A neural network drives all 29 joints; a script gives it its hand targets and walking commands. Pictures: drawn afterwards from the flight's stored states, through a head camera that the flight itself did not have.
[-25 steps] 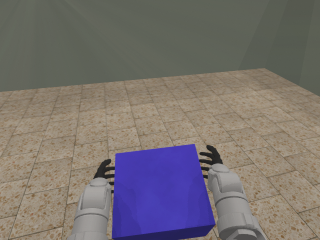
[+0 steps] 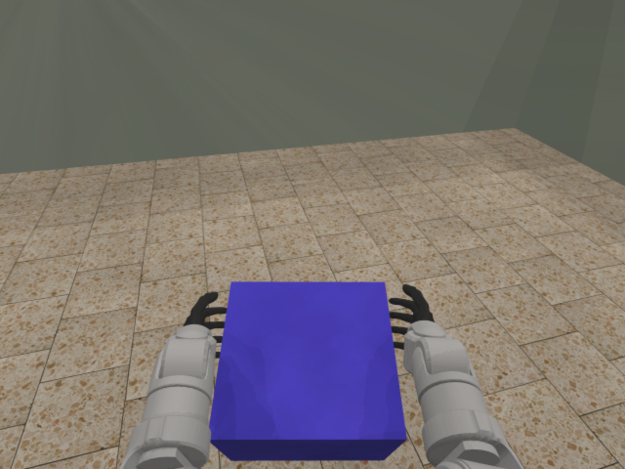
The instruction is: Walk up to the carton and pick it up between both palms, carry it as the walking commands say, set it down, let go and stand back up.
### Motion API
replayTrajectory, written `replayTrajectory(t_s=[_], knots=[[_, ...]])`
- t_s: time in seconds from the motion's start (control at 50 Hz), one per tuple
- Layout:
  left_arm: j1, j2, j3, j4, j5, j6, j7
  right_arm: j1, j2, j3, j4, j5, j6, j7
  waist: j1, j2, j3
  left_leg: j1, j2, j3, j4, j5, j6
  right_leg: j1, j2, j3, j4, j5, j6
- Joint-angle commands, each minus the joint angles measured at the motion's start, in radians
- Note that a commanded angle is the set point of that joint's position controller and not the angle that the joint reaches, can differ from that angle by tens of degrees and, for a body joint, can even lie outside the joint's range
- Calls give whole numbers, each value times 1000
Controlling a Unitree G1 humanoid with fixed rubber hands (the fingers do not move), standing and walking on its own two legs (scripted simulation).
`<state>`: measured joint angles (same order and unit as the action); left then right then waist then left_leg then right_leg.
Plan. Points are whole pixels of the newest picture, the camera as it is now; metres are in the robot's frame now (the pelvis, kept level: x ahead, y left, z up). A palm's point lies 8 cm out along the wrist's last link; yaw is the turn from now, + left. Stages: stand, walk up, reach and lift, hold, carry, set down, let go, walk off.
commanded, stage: set down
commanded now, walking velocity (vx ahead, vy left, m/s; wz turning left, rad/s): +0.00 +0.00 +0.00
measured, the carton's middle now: (307, 371) +0.31 +0.02 -0.04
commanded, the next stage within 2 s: none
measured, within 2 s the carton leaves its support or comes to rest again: neither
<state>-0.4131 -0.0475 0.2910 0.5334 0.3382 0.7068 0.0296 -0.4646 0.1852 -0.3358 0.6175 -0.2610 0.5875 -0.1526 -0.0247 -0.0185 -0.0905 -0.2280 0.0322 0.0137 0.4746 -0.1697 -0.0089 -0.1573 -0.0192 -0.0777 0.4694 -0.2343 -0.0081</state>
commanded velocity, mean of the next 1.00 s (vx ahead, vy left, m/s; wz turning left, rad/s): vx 0.00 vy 0.00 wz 0.00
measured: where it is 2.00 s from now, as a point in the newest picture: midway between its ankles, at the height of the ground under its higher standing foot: outside the picture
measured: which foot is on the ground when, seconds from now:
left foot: down 0.00-1.00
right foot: down 0.00-1.00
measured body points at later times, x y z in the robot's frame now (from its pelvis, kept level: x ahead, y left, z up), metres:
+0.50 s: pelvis +0.02 -0.01 +0.00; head +0.02 -0.01 +0.45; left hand +0.32 +0.16 -0.03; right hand +0.32 -0.16 -0.03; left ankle +0.06 +0.12 -0.74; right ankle +0.02 -0.12 -0.74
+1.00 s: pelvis -0.02 +0.00 -0.06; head +0.17 +0.02 +0.35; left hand +0.33 +0.17 -0.16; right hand +0.35 -0.15 -0.14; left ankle +0.06 +0.13 -0.74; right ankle +0.02 -0.12 -0.74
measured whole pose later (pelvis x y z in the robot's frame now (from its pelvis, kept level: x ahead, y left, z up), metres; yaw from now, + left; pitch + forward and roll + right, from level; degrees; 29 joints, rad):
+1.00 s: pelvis -0.02 +0.00 -0.06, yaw -1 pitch +26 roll -2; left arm -0.44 -0.08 0.35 0.48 0.30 0.27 0.05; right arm -0.52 0.19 -0.40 0.55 -0.27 0.17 -0.02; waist -0.02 -0.03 -0.03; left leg -1.07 0.03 -0.02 0.86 -0.24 -0.01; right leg -1.00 -0.02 -0.08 0.88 -0.32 -0.02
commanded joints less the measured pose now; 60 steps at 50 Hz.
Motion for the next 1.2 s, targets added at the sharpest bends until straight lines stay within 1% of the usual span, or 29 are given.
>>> replayTrajectory(t_s=[0.0, 0.04, 0.06, 0.1, 0.12, 0.14, 0.18, 0.34, 0.36, 0.38, 0.42, 0.44, 0.46, 0.48, 0.5, 0.52, 0.54, 0.56, 0.62, 0.64, 0.7, 0.76, 0.78, 0.8, 0.84, 0.96, 1.1, 1.16, 1.18], knots=[[-530, -1062, -366, -91, -252, -93, -364, -434, 935, 369, 44, 150, 7, 517, 69, 80, -236, 269, -92, -52, -91, 132, 4, -55, 91, 142, -132, 75, -27], [-509, -1058, -364, -90, -245, -109, -362, -424, 898, 359, 27, 144, -10, 516, 62, 87, -201, 236, -93, -57, -89, 118, -3, -55, 94, 140, -124, 75, -30], [-503, -1066, -358, -82, -238, -119, -357, -438, 891, 363, 16, 154, -24, 515, 75, 115, -213, 232, -92, -59, -82, 132, -5, -54, 93, 146, -115, 86, -34], [-470, -1091, -367, -82, -238, -144, -349, -466, 886, 395, -32, 169, -55, 516, 94, 80, -243, 224, -90, -65, -61, 186, -6, -60, 106, 138, -95, 122, -35], [-495, -1089, -383, -101, -238, -163, -344, -465, 878, 397, -34, 173, -72, 516, 95, 121, -243, 215, -92, -66, -55, 197, -12, -64, 103, 144, -93, 135, -42], [-488, -1091, -386, -114, -236, -178, -335, -491, 899, 431, -56, 189, -85, 515, 109, 86, -251, 201, -91, -66, -48, 209, -6, -59, 106, 145, -83, 146, -37], [-509, -1071, -403, -140, -232, -201, -323, -454, 894, 419, -17, 180, -100, 508, 88, 92, -222, 169, -89, -72, -38, 200, -5, -93, 104, 147, -77, 143, -41], [-460, -962, -293, -55, -143, -262, -300, -376, 866, 335, 108, 124, -153, 491, 96, 87, -109, 53, -105, -55, -20, 51, 16, -194, 90, 163, -60, 28, -37], [-460, -956, -274, -54, -137, -275, -300, -388, 869, 331, 109, 114, -163, 486, 97, 29, -122, 43, -106, -60, -9, 81, 23, -197, 96, 162, -49, 54, -27], [-470, -954, -272, -44, -136, -284, -303, -395, 851, 316, 102, 105, -174, 476, 85, 54, -118, 17, -113, -58, 6, 63, 24, -212, 89, 168, -44, 46, -28], [-471, -937, -242, -23, -121, -310, -307, -436, 853, 325, 81, 95, -203, 461, 102, 17, -127, -39, -122, -53, 35, 66, 34, -231, 83, 178, -27, 55, -21], [-491, -928, -249, -30, -129, -324, -311, -416, 859, 320, 90, 83, -212, 447, 84, 3, -132, -59, -128, -53, 49, 62, 41, -224, 74, 189, -22, 67, -18], [-460, -912, -232, -18, -115, -334, -309, -434, 869, 344, 61, 86, -222, 439, 102, -24, -146, -77, -133, -47, 59, 58, 49, -220, 73, 191, -12, 67, -9], [-469, -906, -239, -19, -119, -344, -311, -411, 858, 335, 60, 73, -231, 428, 93, -7, -155, -95, -139, -43, 75, 50, 47, -220, 69, 201, -7, 72, -11], [-497, -893, -249, -31, -126, -357, -316, -398, 851, 332, 66, 60, -239, 414, 77, -8, -156, -136, -141, -42, 92, 45, 50, -230, 60, 208, 8, 90, -10], [-512, -876, -247, -46, -121, -375, -318, -406, 858, 341, 67, 55, -255, 410, 95, -15, -172, -164, -147, -39, 109, 60, 53, -233, 66, 206, 22, 112, -6], [-514, -873, -255, -44, -128, -392, -320, -412, 860, 359, 56, 55, -269, 404, 90, -48, -194, -188, -147, -45, 127, 82, 58, -237, 72, 202, 42, 150, -2], [-541, -880, -275, -59, -136, -410, -320, -397, 863, 365, 66, 63, -287, 398, 89, 0, -232, -213, -147, -46, 147, 98, 52, -240, 66, 214, 64, 186, -8], [-528, -855, -276, -66, -126, -455, -320, -408, 888, 410, 39, 76, -324, 383, 114, -18, -335, -316, -150, -42, 203, 143, 56, -226, 72, 221, 126, 287, 1], [-530, -866, -276, -61, -136, -468, -320, -414, 876, 413, 37, 71, -333, 378, 97, -49, -350, -346, -155, -44, 220, 161, 58, -240, 76, 219, 145, 319, 4], [-510, -879, -316, -77, -147, -507, -316, -416, 904, 478, -1, 97, -370, 369, 113, -22, -475, -413, -162, -41, 263, 210, 55, -207, 76, 232, 206, 421, 6], [-516, -903, -366, -95, -169, -527, -308, -415, 889, 503, 4, 108, -389, 373, 103, -4, -590, -430, -160, -49, 304, 266, 42, -276, 99, 214, 269, 457, 2], [-539, -916, -382, -101, -179, -535, -306, -425, 883, 503, 7, 106, -394, 374, 84, -7, -605, -452, -160, -49, 318, 261, 40, -307, 101, 210, 282, 445, 0], [-543, -918, -386, -106, -182, -542, -306, -435, 886, 510, 15, 108, -396, 378, 95, -23, -619, -466, -162, -51, 331, 266, 38, -344, 111, 201, 298, 436, 2], [-588, -918, -409, -135, -186, -548, -300, -420, 878, 492, 33, 98, -400, 387, 70, 3, -646, -480, -163, -51, 357, 281, 30, -428, 124, 188, 326, 420, -1], [-696, -990, -523, -204, -227, -537, -283, -466, 883, 501, 24, 119, -403, 428, 46, 81, -886, -437, -168, -56, 449, 292, 3, -615, 166, 145, 446, 322, -23], [-881, -1069, -613, -221, -270, -480, -262, -592, 841, 466, 71, 134, -358, 486, -16, 200, -962, -462, -155, -48, 551, 42, -34, -894, 180, 96, 559, 17, -53], [-946, -1075, -579, -168, -264, -446, -257, -688, 852, 447, 98, 139, -323, 503, -9, 191, -919, -551, -148, -42, 578, -135, -27, -976, 178, 85, 596, -130, -56], [-983, -1070, -576, -158, -265, -436, -256, -692, 865, 421, 138, 137, -307, 511, -24, 185, -887, -571, -146, -50, 581, -190, -24, -1017, 179, 75, 606, -165, -50]])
